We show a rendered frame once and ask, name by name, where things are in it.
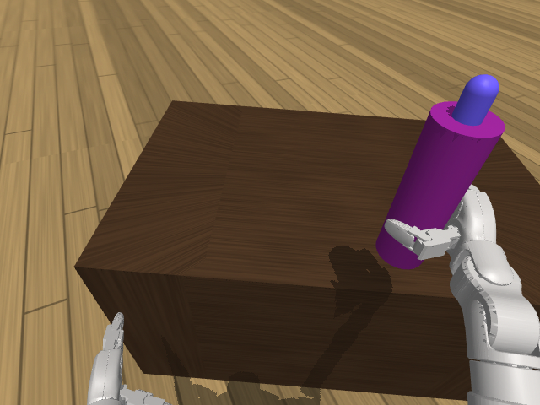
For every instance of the right robot arm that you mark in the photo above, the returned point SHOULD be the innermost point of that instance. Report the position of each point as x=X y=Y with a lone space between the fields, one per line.
x=502 y=327

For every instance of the left robot hand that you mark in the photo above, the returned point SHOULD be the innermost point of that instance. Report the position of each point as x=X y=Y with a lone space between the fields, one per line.
x=106 y=375

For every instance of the right robot hand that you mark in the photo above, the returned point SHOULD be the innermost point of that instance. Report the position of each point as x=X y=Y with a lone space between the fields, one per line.
x=473 y=219

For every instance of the bottle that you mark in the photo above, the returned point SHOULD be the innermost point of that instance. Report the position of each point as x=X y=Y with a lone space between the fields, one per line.
x=457 y=138

